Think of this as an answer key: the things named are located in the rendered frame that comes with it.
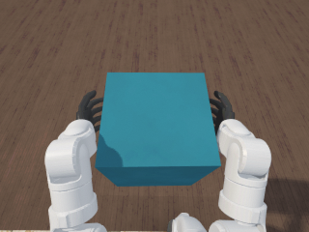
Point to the robot left forearm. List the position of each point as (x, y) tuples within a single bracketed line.
[(69, 176)]

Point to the left robot upper arm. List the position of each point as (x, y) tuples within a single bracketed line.
[(88, 227)]

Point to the left robot hand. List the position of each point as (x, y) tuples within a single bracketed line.
[(85, 111)]

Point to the robot right forearm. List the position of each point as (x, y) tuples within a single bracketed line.
[(248, 160)]

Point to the carton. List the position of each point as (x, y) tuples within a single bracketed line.
[(156, 129)]

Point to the right robot upper arm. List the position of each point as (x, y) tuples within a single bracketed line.
[(224, 225)]

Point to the robot right shin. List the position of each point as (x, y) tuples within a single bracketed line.
[(183, 214)]

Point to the right robot hand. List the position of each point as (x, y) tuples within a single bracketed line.
[(224, 111)]

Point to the robot right thigh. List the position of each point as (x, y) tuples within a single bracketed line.
[(187, 224)]

